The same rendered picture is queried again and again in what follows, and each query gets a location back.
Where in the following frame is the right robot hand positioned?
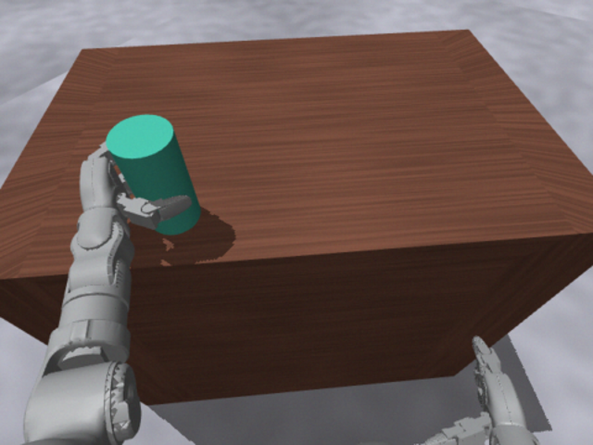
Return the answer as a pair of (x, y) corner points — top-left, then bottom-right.
(423, 337), (527, 445)

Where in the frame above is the right robot arm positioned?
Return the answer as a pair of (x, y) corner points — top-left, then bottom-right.
(489, 425), (540, 445)

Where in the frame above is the left robot hand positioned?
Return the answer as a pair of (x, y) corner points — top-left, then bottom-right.
(80, 142), (192, 230)

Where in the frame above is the left robot arm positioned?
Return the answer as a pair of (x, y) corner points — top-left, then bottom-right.
(21, 207), (142, 445)

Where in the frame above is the can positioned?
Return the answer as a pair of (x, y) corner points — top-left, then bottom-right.
(106, 114), (201, 235)

